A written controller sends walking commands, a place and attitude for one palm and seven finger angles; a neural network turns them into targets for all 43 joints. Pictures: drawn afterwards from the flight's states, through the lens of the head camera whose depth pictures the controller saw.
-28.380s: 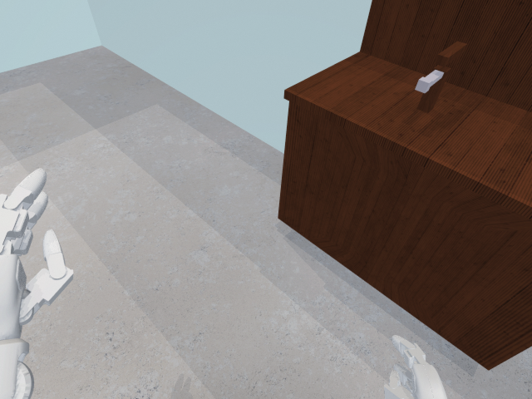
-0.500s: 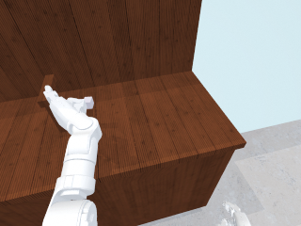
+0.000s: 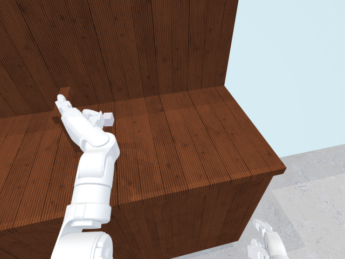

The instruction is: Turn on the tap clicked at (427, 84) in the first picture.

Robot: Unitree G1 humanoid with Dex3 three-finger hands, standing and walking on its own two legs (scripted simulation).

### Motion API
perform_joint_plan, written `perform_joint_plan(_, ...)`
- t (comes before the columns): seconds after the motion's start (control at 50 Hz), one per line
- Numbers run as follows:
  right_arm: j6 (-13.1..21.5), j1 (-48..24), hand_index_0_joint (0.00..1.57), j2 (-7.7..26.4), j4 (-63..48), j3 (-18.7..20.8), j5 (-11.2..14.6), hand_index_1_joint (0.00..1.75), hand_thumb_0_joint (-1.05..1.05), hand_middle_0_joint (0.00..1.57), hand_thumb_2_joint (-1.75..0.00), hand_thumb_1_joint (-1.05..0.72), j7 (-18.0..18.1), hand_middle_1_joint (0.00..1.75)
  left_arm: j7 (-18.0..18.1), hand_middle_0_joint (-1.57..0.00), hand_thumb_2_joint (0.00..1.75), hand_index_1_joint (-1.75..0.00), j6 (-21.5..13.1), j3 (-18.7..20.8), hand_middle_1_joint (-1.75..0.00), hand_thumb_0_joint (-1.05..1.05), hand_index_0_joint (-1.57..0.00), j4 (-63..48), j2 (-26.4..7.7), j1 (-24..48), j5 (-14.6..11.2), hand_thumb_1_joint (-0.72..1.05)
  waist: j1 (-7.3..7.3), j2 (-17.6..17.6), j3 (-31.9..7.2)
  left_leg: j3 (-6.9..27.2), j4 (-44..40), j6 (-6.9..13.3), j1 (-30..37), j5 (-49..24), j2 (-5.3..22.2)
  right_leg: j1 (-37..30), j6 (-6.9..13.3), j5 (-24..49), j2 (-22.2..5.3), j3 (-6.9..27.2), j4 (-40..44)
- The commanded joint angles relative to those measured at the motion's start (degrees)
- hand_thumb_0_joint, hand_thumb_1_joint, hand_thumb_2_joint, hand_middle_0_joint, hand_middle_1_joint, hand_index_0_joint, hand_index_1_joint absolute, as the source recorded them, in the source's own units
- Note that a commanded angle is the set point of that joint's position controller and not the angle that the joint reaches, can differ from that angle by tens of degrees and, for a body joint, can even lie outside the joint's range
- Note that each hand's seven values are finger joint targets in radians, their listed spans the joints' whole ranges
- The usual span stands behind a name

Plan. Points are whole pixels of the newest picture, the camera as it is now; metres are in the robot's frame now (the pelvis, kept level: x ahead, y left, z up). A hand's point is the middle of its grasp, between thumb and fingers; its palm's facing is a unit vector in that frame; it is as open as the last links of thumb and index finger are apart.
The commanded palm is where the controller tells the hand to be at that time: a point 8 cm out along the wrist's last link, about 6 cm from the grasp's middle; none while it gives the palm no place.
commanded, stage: lift the hand up off the lever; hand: left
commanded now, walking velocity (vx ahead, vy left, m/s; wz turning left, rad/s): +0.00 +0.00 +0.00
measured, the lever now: (108, 119) +0.45 +0.24 +0.09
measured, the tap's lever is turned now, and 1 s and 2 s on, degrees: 78 78 78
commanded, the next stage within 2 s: draw the hand back beside the body in 0.24 s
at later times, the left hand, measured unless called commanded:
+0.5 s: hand (112, 117) +0.36 +0.18 +0.18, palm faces +0.48 -0.88 -0.07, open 7.8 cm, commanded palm +0.31 +0.23 +0.16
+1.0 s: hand (90, 151) +0.27 +0.20 +0.16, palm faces +0.23 -0.95 -0.23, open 7.6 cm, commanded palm +0.23 +0.26 +0.17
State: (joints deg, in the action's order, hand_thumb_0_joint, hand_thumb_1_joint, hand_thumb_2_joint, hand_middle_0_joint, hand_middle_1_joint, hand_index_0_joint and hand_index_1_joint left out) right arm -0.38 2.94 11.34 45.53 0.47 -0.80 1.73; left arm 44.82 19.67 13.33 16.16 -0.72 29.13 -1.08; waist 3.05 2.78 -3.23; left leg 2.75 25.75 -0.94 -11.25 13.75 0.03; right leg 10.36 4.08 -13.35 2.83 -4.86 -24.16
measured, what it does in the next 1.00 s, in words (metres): stands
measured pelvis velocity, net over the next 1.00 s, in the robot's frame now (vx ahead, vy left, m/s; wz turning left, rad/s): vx -0.02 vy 0.01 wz -0.04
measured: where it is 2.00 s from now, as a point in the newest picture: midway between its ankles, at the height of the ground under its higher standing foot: outside the picture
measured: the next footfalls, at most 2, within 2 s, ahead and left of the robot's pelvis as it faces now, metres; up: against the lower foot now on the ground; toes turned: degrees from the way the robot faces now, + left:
none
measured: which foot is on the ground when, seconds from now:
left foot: down 0.00-1.00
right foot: down 0.00-1.00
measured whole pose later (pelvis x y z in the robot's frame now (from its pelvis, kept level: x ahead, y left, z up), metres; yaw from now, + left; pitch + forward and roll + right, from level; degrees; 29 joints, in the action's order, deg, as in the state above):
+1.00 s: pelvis -0.02 +0.01 +0.01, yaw -2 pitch -6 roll +0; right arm 1.4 6.9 11.4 37.9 -2.2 1.4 2.8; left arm 6.1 -5.6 7.5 -3.6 -17.3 -2.4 -5.3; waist 1.2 3.5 2.8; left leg 0.3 19.7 0.1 -3.2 10.1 0.3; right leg 2.8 3.4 -8.5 3.1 -2.4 -17.5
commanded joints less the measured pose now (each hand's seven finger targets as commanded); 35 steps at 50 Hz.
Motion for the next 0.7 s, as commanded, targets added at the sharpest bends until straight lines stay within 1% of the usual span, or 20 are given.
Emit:
perform_joint_plan(0.0, 2.28, -10.58, 0.2, 5.95, -7.97, 1.38, 0.24, 0.3, 0.0, 0.2, -0.9, -0.9, 0.82, 0.3, -0.21, -0.15, 0.9, -0.15, -1.65, 0.03, -0.15, 0.0, -0.15, -9.59, -9.51, 25.87, 1.59, 0.9, 0.1, -5.13, -11.62, -2.04, -2.51, 0.92, 2.22, -10.46, 0.16, -5.11, -2.66, 6.51, -4.29, 2.88, 5.92)
perform_joint_plan(0.02, 2.47, -10.92, 0.2, 5.61, -8.34, 1.16, 0.25, 0.3, 0.0, 0.2, -0.9, -0.9, 0.65, 0.3, -0.31, -0.15, 0.9, -0.15, -1.71, -2.27, -0.15, 0.0, -0.15, -10.9, -7.06, 27.02, 1.72, 0.9, -0.1, -3.54, -11.91, -2.28, -2.49, 0.83, 2.59, -11.06, 0.13, -5.06, -2.59, 7.4, -4.45, 2.93, 5.61)
perform_joint_plan(0.08, 2.45, -10.5, 0.2, 5.45, -8.77, 1.31, 0.09, 0.3, 0.0, 0.2, -0.9, -0.9, 0.4, 0.3, -0.07, -0.15, 0.9, -0.15, -1.45, -2.73, -0.15, 0.0, -0.15, -11.84, -6.27, 25.5, 1.77, 0.9, 0.28, -3.26, -14.03, -2.36, -1.72, 0.63, 3.9, -14.92, 0.19, -6.02, -2.4, 11.49, -4.42, 2.7, 4.64)
perform_joint_plan(0.18, 1.62, -10.1, 0.2, 5.56, -9.42, 1.51, 0.05, 0.3, 0.0, 0.2, -0.9, -0.9, 0.19, 0.3, -0.2, -0.15, 0.9, -0.15, -1.62, -1.52, -0.15, 0.0, -0.15, -13.77, -7.45, 22.58, 1.44, 0.9, 0.83, -4.58, -16.02, -2.46, -1.12, 0.32, 4.51, -19.49, 0.32, -8.28, -2.4, 17.26, -4.51, 2.36, 3.23)
perform_joint_plan(0.2, 1.39, -10.17, 0.2, 5.81, -9.23, 1.61, 0.13, 0.3, 0.0, 0.2, -0.9, -0.9, 0.28, 0.3, -0.35, -0.15, 0.9, -0.15, -1.91, 0.01, -0.15, 0.0, -0.15, -13.98, -9.26, 22.11, 1.18, 0.9, 1.1, -4.19, -16.14, -2.26, -1.36, 0.27, 4.82, -19.68, 0.33, -8.42, -2.35, 16.78, -4.41, 2.38, 3.37)
perform_joint_plan(0.22, 1.48, -10.34, 0.2, 5.48, -9.62, 1.37, 0.12, 0.3, 0.0, 0.2, -0.9, -0.9, 0.15, 0.3, -0.4, -0.15, 0.9, -0.15, -1.8, -2.22, -0.15, 0.0, -0.15, -15.15, -6.74, 22.63, 1.22, 0.9, 0.83, -4.06, -15.69, -2.47, -1.17, 0.28, 4.78, -20.49, 0.27, -8.43, -2.37, 18.23, -4.48, 2.4, 2.97)
perform_joint_plan(0.3, 1.4, -10.4, 0.2, 5.78, -8.99, 1.5, 0.13, 0.3, 0.0, 0.2, -0.9, -0.9, 0.43, 0.3, -0.52, -0.15, 0.9, -0.15, -1.88, -0.67, -0.15, 0.0, -0.15, -16.32, -9.22, 24.0, 1.34, 0.9, 0.63, -4.21, -15.72, -2.28, -0.98, 0.38, 5.11, -20.38, 0.41, -8.13, -2.46, 18.04, -4.53, 2.48, 3.24)
perform_joint_plan(0.32, 1.58, -10.6, 0.2, 5.61, -9.2, 1.49, 0.11, 0.3, 0.0, 0.2, -0.9, -0.9, 0.39, 0.3, -0.57, -0.15, 0.9, -0.15, -1.89, -1.71, -0.15, 0.0, -0.15, -16.36, -7.98, 23.21, 1.55, 0.9, 0.58, -4.59, -15.41, -2.37, -0.92, 0.46, 4.92, -20.11, 0.4, -7.98, -2.49, 17.68, -4.51, 2.51, 3.28)
perform_joint_plan(0.34, 0.1, -6.53, 0.2, 7.51, -9.8, 1.32, 0.37, 0.3, 0.0, 0.2, -0.9, -0.9, 1.36, 0.3, -10.19, -0.15, 0.9, -0.15, -2.78, -13.34, -0.15, 0.0, -0.15, -22.36, -5.86, 20.09, 4.54, 0.9, -3.68, -7.38, -15.13, -2.86, -0.86, 2.08, 7.61, -20.58, 0.03, -8.03, -2.52, 22.88, -4.1, 4.39, 0.83)
perform_joint_plan(0.36, -0.38, -5.91, 0.2, 7.14, -11.04, 1.7, 0.99, 0.3, 0.0, 0.2, -0.9, -0.9, 2.39, 0.3, -14.28, -0.15, 0.9, -0.16, -3.05, -7.53, -0.16, 0.0, -0.15, -23.03, -11.28, 18.6, 3.48, 0.9, -2.36, -5.94, -16.34, -3.17, -1.06, 2.83, 8.45, -21.44, 0.06, -9.11, -2.35, 25.23, -3.88, 4.54, 1.27)
perform_joint_plan(0.4, -1.27, -5.9, 0.2, 6.77, -12.31, 1.07, 1.33, 0.3, 0.0, 0.2, -0.9, -0.9, 3.77, 0.3, -19.43, -0.15, 0.9, -0.16, -3.67, -4.52, -0.16, 0.0, -0.15, -26.18, -15.72, 13.54, 2.01, 0.9, -0.79, -3.0, -16.77, -3.18, -2.15, 3.11, 9.34, -21.95, -0.2, -11.89, -2.47, 27.02, -3.66, 5.1, 1.45)
perform_joint_plan(0.44, -2.05, -5.75, 0.2, 6.6, -13.82, 0.25, 2.27, 0.3, 0.0, 0.2, -0.9, -0.9, 4.58, 0.3, -26.16, -0.16, 0.9, -0.17, -3.99, -3.03, -0.17, 0.0, -0.16, -26.58, -18.3, 5.89, -0.54, 0.9, -0.38, -4.87, -14.62, -3.08, -3.0, 3.16, 8.13, -20.14, -0.19, -12.72, -2.63, 27.24, -3.49, 5.44, 2.01)
perform_joint_plan(0.48, -2.36, -7.65, 0.2, 6.14, -15.38, -0.58, 3.23, 0.3, 0.0, 0.2, -0.9, -0.9, 5.36, 0.3, -28.67, -0.16, 0.9, -0.17, -1.91, 1.14, -0.17, 0.0, -0.16, -25.06, -19.45, 0.08, -4.57, 0.9, 1.2, -6.62, -10.49, -3.37, -4.14, 3.14, 5.69, -16.41, -0.3, -12.85, -3.12, 23.64, -3.31, 5.47, 4.1)
perform_joint_plan(0.5, -2.51, -8.98, 0.2, 6.07, -15.53, -0.78, 3.62, 0.3, 0.0, 0.2, -0.9, -0.9, 5.44, 0.3, -28.49, -0.16, 0.9, -0.18, -0.81, 4.85, -0.18, 0.0, -0.16, -25.58, -21.06, -1.92, -6.27, 0.9, 2.43, -4.74, -9.23, -3.11, -4.76, 2.8, 4.97, -15.21, -0.34, -12.51, -2.64, 19.88, -2.97, 5.12, 4.82)
perform_joint_plan(0.52, -2.15, -9.9, 0.2, 5.67, -16.59, -1.1, 3.85, 0.3, 0.0, 0.2, -0.9, -0.9, 5.35, 0.3, -28.05, -0.16, 0.9, -0.18, 0.2, 3.37, -0.18, 0.0, -0.16, -28.0, -18.63, -2.75, -7.38, 0.9, 2.38, -5.58, -8.07, -3.18, -5.0, 2.75, 4.72, -14.37, -0.39, -11.87, -2.88, 17.96, -2.95, 5.0, 5.41)
perform_joint_plan(0.54, -1.79, -5.1, 0.2, 6.94, -16.1, -0.44, 2.0, 0.3, 0.0, 0.2, -0.9, -0.9, 3.49, 0.3, -31.74, -0.16, 0.9, -0.18, -6.47, 4.77, -0.18, 0.0, -0.16, -23.66, -29.67, -13.41, -4.93, 0.9, -0.11, -7.16, -2.78, -2.18, -4.97, 2.99, 3.8, -11.34, 0.95, -10.01, -4.02, 19.98, -4.79, 6.42, 5.19)
perform_joint_plan(0.58, -0.99, -5.52, 0.2, 6.53, -17.39, -0.33, 2.36, 0.3, 0.0, 0.2, -0.9, -0.9, 2.3, 0.3, -34.84, -0.16, 0.9, -0.19, -12.47, 4.92, -0.19, 0.0, -0.16, -24.48, -28.97, -18.4, -5.62, 0.9, 1.12, -6.86, -3.18, -2.16, -5.05, 3.37, 1.42, -10.66, 0.87, -11.28, -3.62, 19.41, -4.95, 7.09, 4.83)
perform_joint_plan(0.6, -0.4, -6.08, 0.2, 6.54, -17.52, -0.09, 2.48, 0.3, 0.0, 0.2, -0.9, -0.9, 2.05, 0.3, -35.68, -0.16, 0.9, -0.19, -14.9, 5.35, -0.19, 0.0, -0.16, -28.18, -30.32, -16.41, -5.54, 0.9, 1.24, -0.44, -3.52, -2.62, -5.31, 3.18, 3.27, -10.31, 0.57, -10.47, -3.0, 16.56, -4.78, 7.26, 5.75)
perform_joint_plan(0.64, 1.81, -5.73, 0.2, 6.37, -18.57, -0.09, 2.54, 0.3, 0.0, 0.2, -0.9, -0.9, 1.77, 0.3, -36.6, -0.17, 0.9, -0.2, -19.82, 1.24, -0.2, 0.0, -0.17, -36.1, -29.23, -8.76, -4.63, 0.9, -0.61, 5.73, -3.48, -2.79, -5.73, 2.9, 6.59, -7.97, 0.55, -7.52, -2.47, 10.54, -4.31, 7.04, 7.95)
perform_joint_plan(0.68, 4.05, -5.56, 0.2, 6.87, -18.15, 0.05, 2.37, 0.3, 0.0, 0.2, -0.9, -0.9, 1.88, 0.3, -36.56, -0.17, 0.9, -0.2, -23.02, -0.44, -0.2, 0.0, -0.17, -38.71, -29.39, -4.08, -4.16, 0.9, -1.68, 5.66, -4.05, -2.56, -5.95, 2.98, 9.39, -6.83, 0.64, -5.96, -2.42, 7.68, -3.98, 7.26, 9.85)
